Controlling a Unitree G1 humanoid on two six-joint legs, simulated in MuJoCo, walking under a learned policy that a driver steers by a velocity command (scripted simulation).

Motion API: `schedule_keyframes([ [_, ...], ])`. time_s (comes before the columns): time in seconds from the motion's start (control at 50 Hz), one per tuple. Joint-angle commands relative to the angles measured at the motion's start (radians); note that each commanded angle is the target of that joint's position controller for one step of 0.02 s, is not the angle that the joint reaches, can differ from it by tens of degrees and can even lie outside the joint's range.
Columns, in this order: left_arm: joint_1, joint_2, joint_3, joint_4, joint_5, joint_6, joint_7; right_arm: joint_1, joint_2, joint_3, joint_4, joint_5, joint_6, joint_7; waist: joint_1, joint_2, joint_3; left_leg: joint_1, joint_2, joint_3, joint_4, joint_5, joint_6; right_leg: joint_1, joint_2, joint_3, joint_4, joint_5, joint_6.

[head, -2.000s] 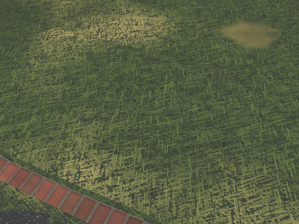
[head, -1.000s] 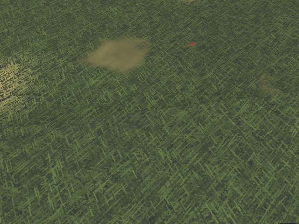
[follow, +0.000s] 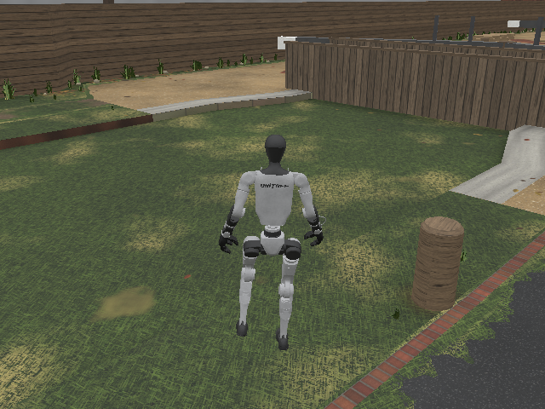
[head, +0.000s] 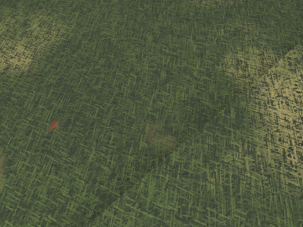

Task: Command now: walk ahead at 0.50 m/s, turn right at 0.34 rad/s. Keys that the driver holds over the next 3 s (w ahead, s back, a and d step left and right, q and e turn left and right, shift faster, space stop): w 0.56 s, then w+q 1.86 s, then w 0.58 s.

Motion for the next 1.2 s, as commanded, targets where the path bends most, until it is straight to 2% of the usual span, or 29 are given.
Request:
schedule_keyframes([
  [0.02,0.051,0.080,-0.001,-0.026,0.114,-0.077,-0.027,0.087,0.026,0.041,-0.025,-0.120,0.013,0.033,-0.031,-0.152,-0.072,-0.039,0.008,0.009,-0.035,0.167,-0.030,-0.012,-0.237,0.175,-0.185,0.101,-0.157],
  [0.04,0.053,0.144,0.033,0.012,0.021,-0.043,-0.008,0.051,-0.034,-0.001,-0.031,-0.078,0.053,0.027,-0.035,-0.077,-0.041,0.013,0.023,0.077,-0.168,0.206,-0.028,-0.035,-0.191,0.142,-0.213,0.249,-0.120],
  [0.06,0.059,0.155,0.030,0.019,0.011,-0.031,-0.003,0.025,-0.038,0.005,-0.040,-0.063,0.067,0.029,-0.027,-0.095,-0.030,0.047,0.007,0.093,-0.220,0.256,-0.026,-0.045,-0.176,0.113,-0.198,0.322,-0.102],
  [0.12,0.100,0.150,0.026,0.044,0.017,-0.021,0.000,-0.062,-0.030,0.012,-0.064,-0.036,0.076,0.033,0.022,-0.116,-0.031,0.046,-0.009,0.097,-0.329,0.318,-0.009,0.038,-0.203,0.121,-0.185,0.300,-0.088],
  [0.2,0.136,0.165,0.030,0.078,0.031,-0.013,0.015,-0.111,-0.052,0.002,-0.095,-0.039,0.067,0.029,0.036,-0.110,-0.006,0.019,-0.034,0.076,-0.442,0.212,0.044,0.200,-0.283,0.189,-0.142,0.277,-0.091],
  [0.24,0.114,0.176,0.032,0.087,0.036,-0.012,0.025,-0.026,-0.068,-0.007,-0.074,-0.041,0.060,0.024,-0.005,-0.118,-0.013,0.118,-0.065,0.083,-0.486,0.107,0.079,0.227,-0.298,0.193,-0.076,0.389,-0.072],
  [0.28,0.094,0.150,0.021,0.093,0.039,-0.014,0.024,0.242,-0.106,-0.028,0.008,-0.049,0.041,0.001,-0.125,-0.036,-0.151,0.460,-0.070,0.063,-0.575,0.085,0.131,0.160,-0.203,0.106,0.277,0.518,-0.035],
  [0.3,0.135,0.077,0.001,0.060,0.022,-0.020,0.023,0.380,-0.202,-0.044,0.013,-0.062,0.032,-0.010,-0.148,0.125,-0.295,0.711,0.186,-0.279,-0.636,-0.034,0.197,-0.052,-0.098,0.029,0.623,0.197,0.004],
  [0.32,0.230,0.068,0.003,0.068,0.017,-0.025,0.017,0.385,-0.269,-0.065,0.039,-0.041,0.043,-0.004,-0.096,0.316,-0.318,0.828,0.311,-0.697,-0.801,-0.069,0.284,-0.335,0.063,0.048,0.803,-0.383,0.026],
  [0.34,0.163,0.132,0.014,0.092,0.040,-0.017,0.025,0.299,-0.169,-0.045,0.026,-0.017,0.053,0.000,-0.077,0.117,-0.176,0.726,0.276,-0.615,-0.808,-0.199,0.269,-0.418,-0.016,0.121,0.875,-0.319,0.013],
  [0.36,0.090,0.140,0.015,0.089,0.037,-0.018,0.016,0.224,-0.099,-0.028,0.011,-0.015,0.053,0.003,-0.065,0.026,-0.083,0.604,0.235,-0.461,-0.815,-0.175,0.253,-0.406,-0.061,0.100,0.845,-0.228,0.010],
  [0.4,0.049,0.107,0.005,0.091,0.041,-0.005,0.004,0.177,-0.049,-0.010,0.020,-0.021,0.042,0.003,-0.031,0.033,-0.029,0.493,0.143,-0.268,-0.859,0.004,0.206,-0.349,-0.125,0.060,0.739,-0.143,0.023],
  [0.48,0.029,0.078,-0.007,0.113,0.039,0.023,-0.007,0.243,-0.057,-0.010,0.069,-0.005,0.009,0.011,-0.017,0.051,-0.043,0.497,0.098,-0.124,-0.879,0.324,0.214,-0.356,-0.147,0.007,0.692,-0.064,0.061],
  [0.56,-0.135,0.058,-0.021,0.075,0.042,0.029,-0.012,0.301,-0.051,-0.006,0.107,0.001,0.015,0.008,-0.042,0.041,0.001,0.532,0.063,-0.036,-0.906,0.432,0.212,-0.460,-0.178,-0.038,0.537,0.069,0.090],
  [0.62,-0.255,0.031,-0.038,0.045,0.042,0.021,-0.017,0.342,-0.052,-0.004,0.133,0.002,0.016,0.003,-0.067,0.035,0.020,0.518,0.042,-0.028,-0.896,0.465,0.211,-0.410,-0.166,-0.073,0.348,0.158,0.105],
  [0.7,-0.353,0.049,-0.039,0.016,0.037,0.009,-0.007,0.388,-0.077,-0.008,0.169,-0.001,0.019,-0.014,-0.089,0.038,0.040,0.585,0.073,-0.079,-0.868,0.482,0.223,-0.370,-0.139,-0.077,0.205,0.173,0.087],
  [0.76,-0.298,0.079,-0.028,0.023,0.034,-0.004,0.002,0.359,-0.100,-0.016,0.173,-0.011,0.028,-0.025,-0.043,0.042,0.025,0.620,0.104,-0.117,-0.789,0.569,0.208,-0.264,-0.118,-0.054,0.146,0.064,0.056],
  [0.8,-0.070,0.124,-0.003,0.090,0.041,-0.026,0.015,0.317,-0.112,-0.020,0.163,-0.007,0.031,-0.023,0.058,0.003,-0.091,0.562,0.050,-0.084,-0.547,0.704,0.169,0.053,-0.094,-0.045,0.072,0.061,0.011],
  [0.82,0.114,0.187,0.017,0.119,0.060,-0.035,0.029,0.312,-0.081,-0.011,0.132,-0.001,0.030,-0.018,0.123,-0.076,-0.242,0.417,-0.011,-0.042,-0.270,0.487,0.152,0.309,-0.265,0.124,0.077,-0.046,-0.037],
  [0.84,0.152,0.292,0.047,0.111,0.068,-0.024,0.036,0.431,0.044,0.014,0.094,0.025,0.035,-0.015,0.072,-0.307,-0.399,0.090,-0.185,0.054,0.063,-0.186,0.108,0.567,-0.545,0.545,-0.021,-0.199,-0.147],
  [0.86,0.083,0.209,0.034,0.103,0.036,-0.011,0.029,0.391,-0.069,-0.012,0.114,-0.007,0.049,-0.023,0.062,-0.195,-0.329,-0.005,-0.153,-0.033,0.144,-0.258,0.127,0.465,-0.536,0.641,-0.105,-0.260,-0.145],
  [0.88,0.001,0.138,0.017,0.095,0.030,-0.010,0.029,0.325,-0.083,-0.024,0.109,-0.008,0.054,-0.019,0.032,-0.130,-0.181,-0.012,-0.102,-0.051,0.133,-0.164,0.132,0.336,-0.489,0.465,-0.120,-0.204,-0.115],
  [0.92,-0.059,0.063,0.002,0.104,0.025,-0.025,0.031,0.284,-0.050,-0.024,0.106,-0.009,0.065,-0.010,-0.009,-0.127,-0.079,0.047,-0.046,-0.039,0.050,-0.073,0.113,0.182,-0.405,0.226,-0.158,0.069,-0.068],
  [1.02,-0.020,0.091,0.017,0.142,0.018,-0.053,0.037,0.212,-0.003,-0.020,0.059,-0.037,0.124,0.024,-0.046,-0.110,-0.063,0.059,-0.031,0.012,0.015,0.028,0.073,0.093,-0.374,0.011,-0.201,0.291,-0.064],
  [1.06,0.001,0.106,0.026,0.145,0.032,-0.060,0.033,0.185,-0.022,-0.025,0.047,-0.039,0.138,0.032,-0.037,-0.119,-0.071,0.017,-0.024,0.012,0.042,0.169,0.078,0.104,-0.382,-0.036,-0.182,0.295,-0.082],
  [1.08,0.010,0.095,0.022,0.152,0.029,-0.066,0.030,0.148,-0.040,-0.035,0.035,-0.027,0.137,0.033,-0.044,-0.094,-0.043,-0.016,-0.033,0.007,-0.010,0.246,0.077,0.093,-0.351,-0.065,-0.187,0.248,-0.069],
  [1.14,0.031,0.085,0.021,0.183,0.019,-0.086,0.038,0.077,-0.040,-0.042,0.012,-0.023,0.132,0.038,-0.048,-0.091,0.015,-0.070,-0.028,-0.013,-0.168,0.401,0.074,0.106,-0.343,-0.111,-0.180,0.154,-0.036],
  [1.18,0.050,0.094,0.027,0.199,0.027,-0.093,0.046,0.045,-0.043,-0.047,0.006,-0.034,0.130,0.049,-0.039,-0.100,0.011,-0.074,-0.019,-0.040,-0.225,0.537,0.078,0.130,-0.367,-0.121,-0.108,0.084,-0.033],
  [1.2,0.108,-0.048,-0.041,0.204,0.211,-0.121,0.025,0.148,0.104,0.039,0.047,-0.113,0.067,0.073,0.002,-0.021,0.004,-0.170,0.058,-0.196,-0.281,0.618,0.077,0.254,-0.425,-0.104,-0.145,0.028,-0.099],
])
